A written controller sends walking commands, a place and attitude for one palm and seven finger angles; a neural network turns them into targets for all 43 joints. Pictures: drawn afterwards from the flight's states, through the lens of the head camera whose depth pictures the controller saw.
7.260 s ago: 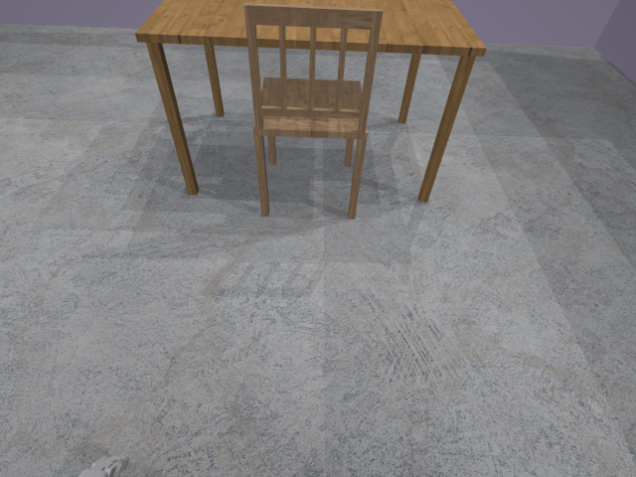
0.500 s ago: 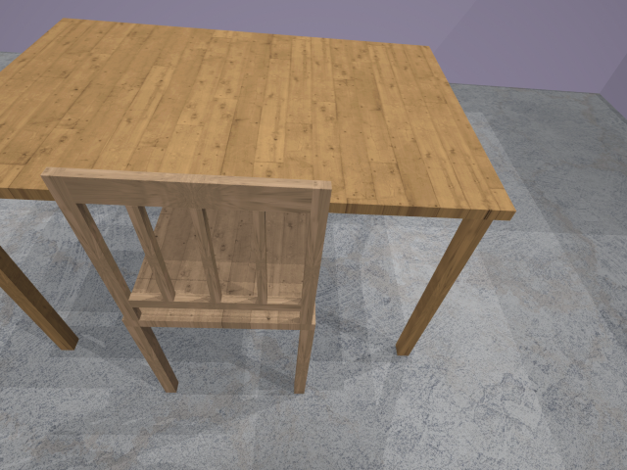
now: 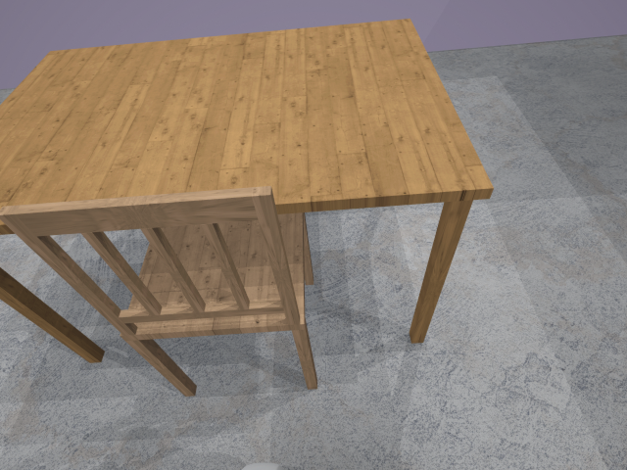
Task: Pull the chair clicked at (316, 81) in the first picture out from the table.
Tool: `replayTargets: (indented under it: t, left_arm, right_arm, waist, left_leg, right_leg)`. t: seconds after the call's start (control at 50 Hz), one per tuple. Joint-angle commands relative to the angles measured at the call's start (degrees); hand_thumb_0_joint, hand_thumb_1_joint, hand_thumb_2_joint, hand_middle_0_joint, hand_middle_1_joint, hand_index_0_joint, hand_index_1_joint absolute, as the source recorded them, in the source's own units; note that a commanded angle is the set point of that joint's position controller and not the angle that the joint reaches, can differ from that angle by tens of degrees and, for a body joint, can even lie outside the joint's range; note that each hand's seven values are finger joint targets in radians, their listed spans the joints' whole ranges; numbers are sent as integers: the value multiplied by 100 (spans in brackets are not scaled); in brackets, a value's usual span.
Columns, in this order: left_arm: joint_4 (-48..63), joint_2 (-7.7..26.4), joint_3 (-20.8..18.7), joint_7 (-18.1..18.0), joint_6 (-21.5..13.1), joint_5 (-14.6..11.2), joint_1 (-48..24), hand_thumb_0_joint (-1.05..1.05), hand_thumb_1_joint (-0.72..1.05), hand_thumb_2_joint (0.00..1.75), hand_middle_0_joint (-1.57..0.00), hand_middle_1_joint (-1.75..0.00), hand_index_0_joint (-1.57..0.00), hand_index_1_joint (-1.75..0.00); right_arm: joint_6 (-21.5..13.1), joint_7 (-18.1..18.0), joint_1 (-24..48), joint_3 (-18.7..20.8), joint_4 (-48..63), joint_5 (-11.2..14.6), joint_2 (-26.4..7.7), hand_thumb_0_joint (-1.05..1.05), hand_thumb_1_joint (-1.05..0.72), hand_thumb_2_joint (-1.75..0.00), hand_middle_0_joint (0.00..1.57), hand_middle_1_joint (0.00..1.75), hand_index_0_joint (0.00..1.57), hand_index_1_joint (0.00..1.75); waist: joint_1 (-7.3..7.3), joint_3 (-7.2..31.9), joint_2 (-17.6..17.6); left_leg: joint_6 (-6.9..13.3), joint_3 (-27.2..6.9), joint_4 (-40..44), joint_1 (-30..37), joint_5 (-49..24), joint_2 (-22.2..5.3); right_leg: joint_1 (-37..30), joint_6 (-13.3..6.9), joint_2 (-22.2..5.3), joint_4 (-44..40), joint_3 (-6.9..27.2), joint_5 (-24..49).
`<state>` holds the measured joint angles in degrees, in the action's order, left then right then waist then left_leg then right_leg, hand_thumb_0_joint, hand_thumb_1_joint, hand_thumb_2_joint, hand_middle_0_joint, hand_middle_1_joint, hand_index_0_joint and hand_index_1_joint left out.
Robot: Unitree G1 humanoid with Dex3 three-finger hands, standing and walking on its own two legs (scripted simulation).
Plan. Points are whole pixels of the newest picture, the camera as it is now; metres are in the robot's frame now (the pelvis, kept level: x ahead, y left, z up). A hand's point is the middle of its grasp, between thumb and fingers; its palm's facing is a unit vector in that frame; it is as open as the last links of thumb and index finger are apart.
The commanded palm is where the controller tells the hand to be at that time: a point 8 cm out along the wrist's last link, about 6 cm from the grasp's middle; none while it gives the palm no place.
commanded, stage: come to a stop and stand still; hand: left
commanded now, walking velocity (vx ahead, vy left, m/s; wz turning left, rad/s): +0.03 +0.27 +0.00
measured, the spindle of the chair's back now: (178, 272) +0.45 +0.30 -0.09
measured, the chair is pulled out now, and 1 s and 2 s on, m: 0.00 0.00 0.00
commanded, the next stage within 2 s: look again from close up in 1.76 s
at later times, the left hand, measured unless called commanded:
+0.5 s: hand out of the picture -0.07 +0.24 -0.18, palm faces +0.08 -0.97 -0.21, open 7.4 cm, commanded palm none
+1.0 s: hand out of the picture -0.01 +0.22 -0.18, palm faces -0.03 -0.98 -0.19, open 7.3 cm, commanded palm none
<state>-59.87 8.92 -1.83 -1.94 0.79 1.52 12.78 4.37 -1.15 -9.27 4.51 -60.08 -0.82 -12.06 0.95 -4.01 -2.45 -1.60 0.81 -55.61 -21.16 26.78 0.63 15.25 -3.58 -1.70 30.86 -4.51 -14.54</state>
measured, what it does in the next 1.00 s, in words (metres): steps on the spot: left foot, then right foot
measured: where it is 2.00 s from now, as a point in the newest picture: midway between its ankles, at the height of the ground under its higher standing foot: outside the picture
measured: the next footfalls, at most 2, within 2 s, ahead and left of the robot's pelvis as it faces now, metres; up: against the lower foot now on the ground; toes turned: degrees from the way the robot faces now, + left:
left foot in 0.48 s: -0.07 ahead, +0.12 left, +0.00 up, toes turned +2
right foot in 1.00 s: -0.03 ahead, -0.07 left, +0.00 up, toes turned -5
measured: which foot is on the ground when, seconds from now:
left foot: up 0.00-0.46, down 0.48-1.00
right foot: down 0.00-0.48, up 0.50-0.98, down 1.00-1.00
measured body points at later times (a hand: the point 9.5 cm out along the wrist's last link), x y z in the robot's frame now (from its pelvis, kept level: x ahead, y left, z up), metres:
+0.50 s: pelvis -0.07 +0.05 +0.00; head -0.08 +0.06 +0.45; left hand -0.08 +0.29 -0.16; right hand -0.08 -0.19 -0.15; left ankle -0.11 +0.14 -0.74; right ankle +0.02 -0.08 -0.73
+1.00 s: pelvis -0.06 +0.05 +0.00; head -0.03 +0.05 +0.45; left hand -0.01 +0.27 -0.16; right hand -0.17 -0.12 -0.15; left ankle -0.11 +0.14 -0.74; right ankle -0.07 -0.07 -0.74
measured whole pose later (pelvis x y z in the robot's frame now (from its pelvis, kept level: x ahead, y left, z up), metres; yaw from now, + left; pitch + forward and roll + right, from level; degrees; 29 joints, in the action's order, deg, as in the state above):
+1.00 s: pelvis -0.06 +0.05 +0.00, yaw -1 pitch +1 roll +0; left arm -63.7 9.8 -2.1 -1.6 1.3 0.7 10.5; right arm -1.2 -3.3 -25.3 0.0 -67.4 -1.3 -2.4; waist -2.9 -2.1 1.2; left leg 2.4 3.7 -23.9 -7.0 17.7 1.5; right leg 13.5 0.7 -1.5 28.9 -3.1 -14.1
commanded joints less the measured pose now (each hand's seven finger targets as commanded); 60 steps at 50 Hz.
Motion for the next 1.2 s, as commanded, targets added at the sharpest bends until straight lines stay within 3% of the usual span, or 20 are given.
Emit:
replayTargets:
  t: [0.0,0.22,0.32,0.4,0.42,0.44,0.46,0.48,0.5,0.52,0.56,0.66,0.76,0.88,0.94,0.98,1.02,1.04,1.08,1.18]
  left_arm:
    - [253,1148,-270,-111,-116,-53,454,0,90,90,-20,-30,-20,-30]
    - [393,1194,-312,-50,-84,31,450,0,90,90,-20,-30,-20,-30]
    - [324,1294,-347,1,-56,67,292,0,90,90,-20,-30,-20,-30]
    - [157,1119,-326,3,35,-16,75,0,90,90,-20,-30,-20,-30]
    - [112,896,-261,31,48,-54,186,0,90,90,-20,-30,-20,-30]
    - [135,469,-191,45,68,-105,296,0,90,90,-20,-30,-20,-30]
    - [225,243,-166,46,83,-98,307,0,90,90,-20,-30,-20,-30]
    - [256,350,-219,76,106,-43,178,0,90,90,-20,-30,-20,-30]
    - [141,421,-279,141,104,16,365,0,90,90,-20,-30,-20,-30]
    - [22,450,-293,162,119,44,511,0,90,90,-20,-30,-20,-30]
    - [-134,488,-288,205,62,31,707,0,90,90,-20,-30,-20,-30]
    - [-145,421,-217,136,14,8,470,0,90,90,-20,-30,-20,-30]
    - [-115,244,-88,101,5,-68,88,0,90,90,-20,-30,-20,-30]
    - [-139,79,-1,62,7,-115,-196,0,90,90,-20,-30,-20,-30]
    - [-256,109,-11,31,-61,-126,154,0,90,90,-20,-30,-20,-30]
    - [-453,385,-22,-42,-164,-134,601,0,90,90,-20,-30,-20,-30]
    - [-526,543,22,-75,-199,-156,590,0,90,90,-20,-30,-20,-30]
    - [-505,511,2,-88,-219,-153,518,0,90,90,-20,-30,-20,-30]
    - [-488,338,57,-92,-226,-170,428,0,90,90,-20,-30,-20,-30]
    - [-441,318,68,-98,-206,-152,416,0,90,90,-20,-30,-20,-30]
  right_arm:
    - [-5,58,-310,49,235,-41,-397,0,-90,-90,20,30,20,30]
    - [-28,162,-573,-21,276,-72,-376,0,-90,-90,20,30,20,30]
    - [-157,165,-1137,-98,117,-26,-141,0,-90,-90,20,30,20,30]
    - [-315,56,-2250,-192,-319,-23,52,0,-90,-90,20,30,20,30]
    - [-350,-2,-2272,-199,-336,-46,-16,0,-90,-90,20,30,20,30]
    - [-417,-49,-2236,-148,-258,-132,-345,0,-90,-90,20,30,20,30]
    - [-401,-108,-1788,-126,0,-121,-698,0,-90,-90,20,30,20,30]
    - [-382,-150,-1426,-165,154,-141,-761,0,-90,-90,20,30,20,30]
    - [-435,-141,-986,-243,176,-132,-611,0,-90,-90,20,30,20,30]
    - [-508,-164,-892,-277,102,-90,-455,0,-90,-90,20,30,20,30]
    - [-613,-173,-1082,-318,30,-33,-284,0,-90,-90,20,30,20,30]
    - [-723,-290,-2202,-355,-425,-34,-70,0,-90,-90,20,30,20,30]
    - [-723,-348,-2459,-391,-655,-58,52,0,-90,-90,20,30,20,30]
    - [-594,-320,-2274,-326,-738,-75,38,0,-90,-90,20,30,20,30]
    - [-577,-300,-2100,-305,-723,-34,45,0,-90,-90,20,30,20,30]
    - [-618,-255,-2130,-335,-646,53,304,0,-90,-90,20,30,20,30]
    - [-595,-197,-1926,-366,-604,62,443,0,-90,-90,20,30,20,30]
    - [-551,-194,-1988,-372,-646,23,500,0,-90,-90,20,30,20,30]
    - [-548,-198,-1933,-360,-703,6,352,0,-90,-90,20,30,20,30]
    - [-555,-205,-1679,-367,-715,9,264,0,-90,-90,20,30,20,30]
  waist:
    - [116,482,885]
    - [173,286,1302]
    - [36,369,1585]
    - [-405,370,1141]
    - [-381,168,594]
    - [-395,-99,-776]
    - [-274,-693,-1458]
    - [-175,-1067,-825]
    - [96,-786,-593]
    - [185,-691,-938]
    - [129,-596,-464]
    - [-229,-209,-532]
    - [-321,-9,-681]
    - [-374,-13,-788]
    - [-169,177,-493]
    - [-115,543,207]
    - [-131,214,434]
    - [-178,273,941]
    - [-164,173,1042]
    - [-136,98,335]
  left_leg:
    - [-133,-451,-1090,-682,-453,-119]
    - [-158,-105,458,-162,-439,-220]
    - [-3,392,1632,783,-159,6]
    - [192,630,3511,2187,-776,147]
    - [242,267,3977,2185,-560,-98]
    - [508,-1291,4915,1789,865,-1136]
    - [696,-2366,5508,759,1741,-2132]
    - [868,-2406,5684,-181,1705,-2247]
    - [762,-2097,5551,-264,1371,-1878]
    - [561,-1794,5486,-279,1048,-1675]
    - [452,-1111,5156,445,-44,-1265]
    - [384,-1018,4432,1877,-2791,-1443]
    - [816,-825,3886,2216,-5180,-1503]
    - [1055,-922,3762,1743,-4565,-1507]
    - [775,-751,3344,1668,-4453,-1249]
    - [326,-411,2951,726,-3203,-890]
    - [126,-166,3379,299,-1270,-462]
    - [99,-146,3478,517,-1503,-500]
    - [125,-186,3610,960,-2057,-572]
    - [183,-216,3646,1325,-2750,-694]
  right_leg:
    - [-821,-492,-1719,-1229,1574,2630]
    - [-381,-259,-1464,-2318,1818,-1503]
    - [87,-183,-1231,-2718,1597,-1989]
    - [841,234,-763,-2272,1093,-2293]
    - [1108,294,-515,-1588,883,-2213]
    - [1607,383,20,-31,475,-1697]
    - [1924,426,298,1074,135,-1199]
    - [1675,377,158,1766,631,-875]
    - [1448,399,173,2322,737,-443]
    - [1469,402,113,2553,800,-289]
    - [1759,493,166,2971,698,235]
    - [2319,570,101,3110,678,121]
    - [1734,570,-11,2176,377,-449]
    - [612,457,7,684,154,-796]
    - [-192,412,19,-753,76,281]
    - [-1668,226,-644,-991,782,2267]
    - [-1596,-138,-1295,-688,1011,3533]
    - [-1459,-173,-1078,-591,966,3418]
    - [-1085,-27,-749,-661,744,2995]
    - [-877,108,-546,-814,685,2334]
